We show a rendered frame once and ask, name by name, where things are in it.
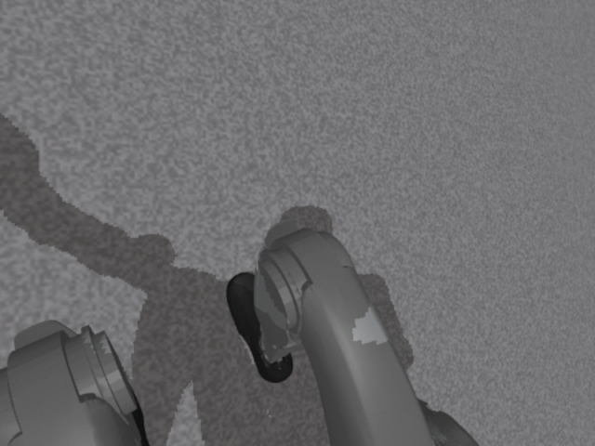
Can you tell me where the right robot foot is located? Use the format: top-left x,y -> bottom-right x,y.
226,272 -> 293,383

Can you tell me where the right robot hand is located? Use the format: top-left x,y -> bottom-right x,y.
418,399 -> 480,446

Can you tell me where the left robot foot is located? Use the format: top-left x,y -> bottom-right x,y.
129,384 -> 150,446

